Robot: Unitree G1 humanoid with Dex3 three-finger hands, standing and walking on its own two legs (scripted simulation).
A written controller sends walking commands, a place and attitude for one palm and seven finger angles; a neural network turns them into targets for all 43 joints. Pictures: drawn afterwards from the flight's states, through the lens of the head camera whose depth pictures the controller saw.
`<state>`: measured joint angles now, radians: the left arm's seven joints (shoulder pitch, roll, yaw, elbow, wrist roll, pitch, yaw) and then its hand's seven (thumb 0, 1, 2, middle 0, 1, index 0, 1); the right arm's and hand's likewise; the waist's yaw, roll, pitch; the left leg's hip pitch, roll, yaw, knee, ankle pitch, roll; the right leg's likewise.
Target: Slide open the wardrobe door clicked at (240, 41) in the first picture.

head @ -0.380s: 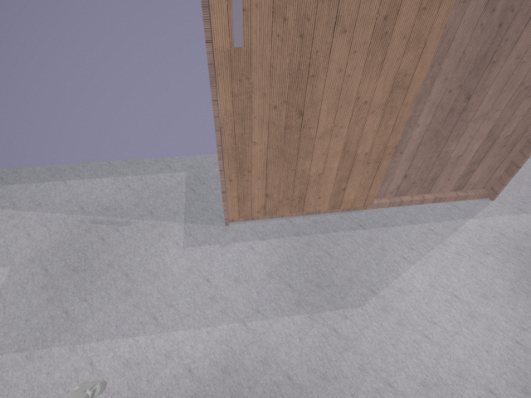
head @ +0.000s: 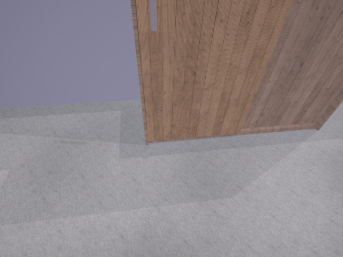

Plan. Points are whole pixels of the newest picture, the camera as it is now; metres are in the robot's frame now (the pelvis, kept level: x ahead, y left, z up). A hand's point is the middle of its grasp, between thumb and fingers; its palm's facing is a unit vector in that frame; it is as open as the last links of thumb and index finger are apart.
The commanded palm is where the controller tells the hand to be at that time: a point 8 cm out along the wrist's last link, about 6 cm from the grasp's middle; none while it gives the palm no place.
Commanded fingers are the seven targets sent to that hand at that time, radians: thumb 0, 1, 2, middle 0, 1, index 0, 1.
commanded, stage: stand and wait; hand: left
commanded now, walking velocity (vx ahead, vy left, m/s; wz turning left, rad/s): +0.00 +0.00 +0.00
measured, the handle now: out of the picture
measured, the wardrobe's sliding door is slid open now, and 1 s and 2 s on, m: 0.00 0.00 0.00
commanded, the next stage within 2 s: look at it before walking up in 0.44 s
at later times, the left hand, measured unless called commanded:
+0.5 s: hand out of the picture +0.07 +0.23 -0.15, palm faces -0.03 -0.94 -0.34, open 7.3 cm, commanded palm none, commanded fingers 0.00 0.90 0.90 -0.20 -0.30 -0.20 -0.30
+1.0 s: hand out of the picture +0.07 +0.23 -0.15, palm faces -0.04 -0.94 -0.34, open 7.3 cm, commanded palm none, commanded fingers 0.00 0.90 0.90 -0.20 -0.30 -0.20 -0.30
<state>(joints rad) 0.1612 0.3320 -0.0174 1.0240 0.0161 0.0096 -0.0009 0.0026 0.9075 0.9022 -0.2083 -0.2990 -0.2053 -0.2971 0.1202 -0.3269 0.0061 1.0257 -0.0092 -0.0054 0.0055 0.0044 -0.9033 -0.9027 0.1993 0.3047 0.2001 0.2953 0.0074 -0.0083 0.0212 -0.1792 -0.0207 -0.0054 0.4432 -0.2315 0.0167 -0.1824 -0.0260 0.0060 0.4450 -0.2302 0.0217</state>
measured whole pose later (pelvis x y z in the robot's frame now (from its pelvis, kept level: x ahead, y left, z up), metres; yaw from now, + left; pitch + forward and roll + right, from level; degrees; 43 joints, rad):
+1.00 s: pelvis +0.00 -0.02 +0.00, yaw +0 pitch -2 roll +0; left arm 0.14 0.34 -0.01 1.08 0.01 0.00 0.00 0.00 0.91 0.90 -0.21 -0.30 -0.20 -0.30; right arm 0.13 -0.34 0.01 1.11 0.00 -0.01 0.00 0.00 -0.90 -0.90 0.20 0.30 0.20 0.30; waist 0.00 0.00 0.03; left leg -0.14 0.01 -0.01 0.37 -0.19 -0.01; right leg -0.15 0.00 0.00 0.37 -0.19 0.00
